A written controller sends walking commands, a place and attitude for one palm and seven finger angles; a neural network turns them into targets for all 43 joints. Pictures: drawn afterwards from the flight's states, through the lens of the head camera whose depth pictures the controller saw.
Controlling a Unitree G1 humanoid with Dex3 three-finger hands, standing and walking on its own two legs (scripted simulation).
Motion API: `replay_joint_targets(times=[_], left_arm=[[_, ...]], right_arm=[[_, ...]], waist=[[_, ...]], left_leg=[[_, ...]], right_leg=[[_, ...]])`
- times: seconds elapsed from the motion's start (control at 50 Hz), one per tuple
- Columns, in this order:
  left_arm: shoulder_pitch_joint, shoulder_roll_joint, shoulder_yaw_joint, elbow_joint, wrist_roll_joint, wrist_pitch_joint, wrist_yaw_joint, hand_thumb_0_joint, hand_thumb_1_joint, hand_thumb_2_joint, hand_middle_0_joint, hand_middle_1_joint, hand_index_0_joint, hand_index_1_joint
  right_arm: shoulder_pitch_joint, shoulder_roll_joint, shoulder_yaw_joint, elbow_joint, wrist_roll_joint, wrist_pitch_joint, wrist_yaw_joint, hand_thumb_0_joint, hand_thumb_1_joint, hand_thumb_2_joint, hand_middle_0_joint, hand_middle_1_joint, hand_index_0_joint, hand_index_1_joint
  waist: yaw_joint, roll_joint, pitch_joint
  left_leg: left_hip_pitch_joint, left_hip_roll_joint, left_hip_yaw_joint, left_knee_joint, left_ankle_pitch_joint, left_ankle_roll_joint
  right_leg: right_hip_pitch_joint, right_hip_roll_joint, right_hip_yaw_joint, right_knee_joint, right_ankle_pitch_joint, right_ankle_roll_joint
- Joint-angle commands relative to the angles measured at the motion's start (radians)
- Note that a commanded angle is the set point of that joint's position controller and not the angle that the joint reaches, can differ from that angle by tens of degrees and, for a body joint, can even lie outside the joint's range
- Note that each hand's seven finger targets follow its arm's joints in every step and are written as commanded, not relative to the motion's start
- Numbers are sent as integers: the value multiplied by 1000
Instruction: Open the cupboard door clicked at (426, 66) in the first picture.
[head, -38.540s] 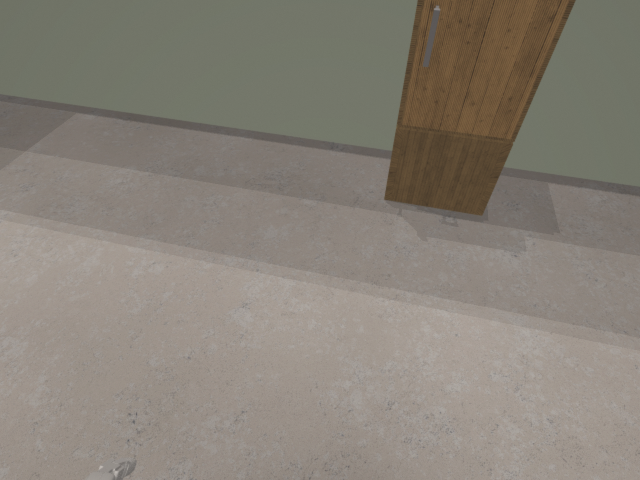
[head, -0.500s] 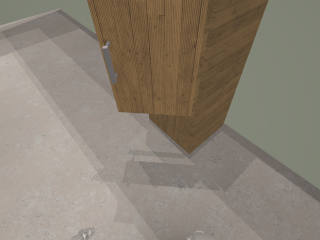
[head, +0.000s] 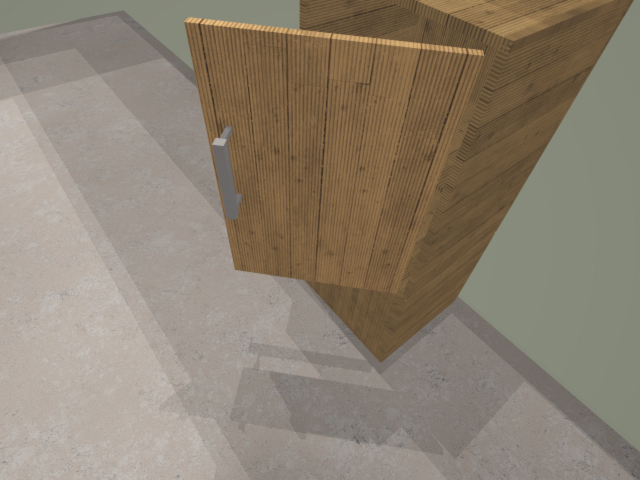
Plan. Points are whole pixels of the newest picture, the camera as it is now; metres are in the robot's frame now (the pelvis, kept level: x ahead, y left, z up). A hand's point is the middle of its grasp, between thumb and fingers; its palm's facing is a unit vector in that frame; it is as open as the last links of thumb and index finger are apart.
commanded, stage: come to a stop and stand still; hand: left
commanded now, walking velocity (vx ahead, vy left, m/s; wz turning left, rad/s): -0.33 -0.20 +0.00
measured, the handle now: (230, 175) +0.60 +0.23 +0.00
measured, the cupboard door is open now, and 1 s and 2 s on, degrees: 43 43 43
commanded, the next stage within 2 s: look again from close up in 1.70 s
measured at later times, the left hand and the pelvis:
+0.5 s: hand out of the picture +0.10 +0.18 -0.16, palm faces -0.03 -0.97 -0.25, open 7.4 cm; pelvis +0.01 -0.02 +0.00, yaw -3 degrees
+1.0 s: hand out of the picture +0.02 +0.10 -0.17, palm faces +0.02 -0.98 -0.20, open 7.3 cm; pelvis +0.01 -0.08 +0.01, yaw -1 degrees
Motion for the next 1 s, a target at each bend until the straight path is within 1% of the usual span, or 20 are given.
replay_joint_targets(times=[0.0,0.02,0.04,0.08,0.14,0.22,0.28,0.42,0.46,0.48,0.5,0.52,0.54,0.6,0.66,0.68,0.72,0.76,0.82,0.98], left_arm=[[17,43,-17,-63,-16,2,26,0,900,900,-200,-300,-200,-300],[22,35,-22,-50,-16,12,33,0,900,900,-200,-300,-200,-300],[15,38,-23,-32,-17,27,35,0,900,900,-200,-300,-200,-300],[4,78,-8,-29,-16,50,36,0,900,900,-200,-300,-200,-300],[-19,109,16,-64,-10,82,30,0,900,900,-200,-300,-200,-300],[-44,107,39,-113,-1,107,24,0,900,900,-200,-300,-200,-300],[-76,103,41,-144,0,113,17,0,900,900,-200,-300,-200,-300],[-130,88,17,-178,-2,89,10,0,900,900,-200,-300,-200,-300],[-70,110,19,-160,-4,79,11,0,900,900,-200,-300,-200,-300],[-45,149,26,-155,1,71,16,0,900,900,-200,-300,-200,-300],[-58,225,34,-157,9,60,23,0,900,900,-200,-300,-200,-300],[-109,262,30,-174,7,56,26,0,900,900,-200,-300,-200,-300],[-156,242,20,-188,9,54,29,0,900,900,-200,-300,-200,-300],[-226,184,7,-174,1,44,32,0,900,900,-200,-300,-200,-300],[-187,163,2,-144,-5,37,32,0,900,900,-200,-300,-200,-300],[-176,157,0,-133,-10,35,32,0,900,900,-200,-300,-200,-300],[-111,103,-10,-114,-26,37,27,0,900,900,-200,-300,-200,-300],[-109,92,-13,-103,-20,43,29,0,900,900,-200,-300,-200,-300],[-119,109,-10,-73,-20,39,26,0,900,900,-200,-300,-200,-300],[-102,105,-19,-32,-18,24,28,0,900,900,-200,-300,-200,-300]], right_arm=[[231,-177,-18,15,-7,1,-49,0,-900,-900,200,300,200,300],[160,-159,-7,1,-7,5,-61,0,-900,-900,200,300,200,300],[93,-136,6,-8,-3,3,-71,0,-900,-900,200,300,200,300],[88,-142,3,-8,3,15,-84,0,-900,-900,200,300,200,300],[93,-181,-21,-15,6,36,-97,0,-900,-900,200,300,200,300],[53,-179,-35,-40,3,44,-98,0,-900,-900,200,300,200,300],[24,-176,-38,-52,-1,44,-91,0,-900,-900,200,300,200,300],[50,-212,-56,-47,-10,56,-58,0,-900,-900,200,300,200,300],[49,-208,-58,-51,-2,59,-51,0,-900,-900,200,300,200,300],[49,-177,-54,-53,6,61,-46,0,-900,-900,200,300,200,300],[53,-109,-43,-70,15,68,-41,0,-900,-900,200,300,200,300],[7,-89,-30,-95,12,80,-34,0,-900,-900,200,300,200,300],[6,-80,-29,-98,10,85,-28,0,-900,-900,200,300,200,300],[76,-80,-27,-38,4,88,-31,0,-900,-900,200,300,200,300],[104,-56,-14,-11,9,71,-34,0,-900,-900,200,300,200,300],[126,-56,-10,5,9,62,-36,0,-900,-900,200,300,200,300],[125,-107,-5,18,1,35,-48,0,-900,-900,200,300,200,300],[83,-127,-4,16,1,41,-55,0,-900,-900,200,300,200,300],[100,-85,6,48,6,37,-58,0,-900,-900,200,300,200,300],[116,-68,11,77,8,41,-58,0,-900,-900,200,300,200,300]], waist=[[-86,202,-105],[-59,137,-82],[-41,196,-47],[-51,154,-50],[-56,74,-72],[-42,108,-116],[-37,161,-99],[-62,225,-87],[-29,161,-90],[-17,62,-81],[-29,-179,-47],[-22,-274,3],[-32,-171,5],[-72,-251,21],[-70,-176,19],[-75,-108,5],[-36,112,-42],[-22,61,0],[-34,101,-10],[-51,-47,14]], left_leg=[[334,347,-360,-161,553,198],[251,327,-292,-155,623,205],[198,305,-256,-159,724,190],[210,311,-231,-130,903,184],[241,342,-228,-114,868,213],[212,328,-180,-141,635,207],[184,308,-159,-160,493,191],[122,263,-182,-180,143,155],[39,219,-161,-115,78,110],[-6,153,-113,-54,-24,63],[-96,42,-14,72,-225,-5],[-80,-2,-25,212,-378,-17],[-30,2,-65,276,-368,-6],[-15,-4,-54,318,-262,-11],[74,-14,-35,75,-177,-18],[145,-9,-54,-49,-63,-14],[176,122,-204,-126,191,46],[75,133,-197,-148,35,59],[120,83,-145,-147,79,30],[186,59,-101,-141,56,12]], right_leg=[[-300,-4,52,379,-273,-17],[-247,-27,96,400,-262,-16],[-242,-46,102,409,-236,-5],[-242,-41,125,446,-198,7],[-323,-12,134,564,-164,6],[-405,5,176,743,-83,27],[-410,6,170,697,-56,32],[-207,22,58,266,-87,7],[-46,29,50,27,80,-3],[5,-11,98,-88,136,-12],[-15,-198,314,-202,111,-79],[-177,-310,390,-261,97,-154],[-242,-306,341,-260,65,-190],[-201,-190,218,-177,254,-166],[-156,-159,185,-98,341,-139],[-164,-150,187,-54,320,-113],[-143,-56,144,1,214,-40],[-75,-36,155,-75,125,-35],[-64,-54,156,-79,207,-47],[-87,-74,168,-142,256,-53]])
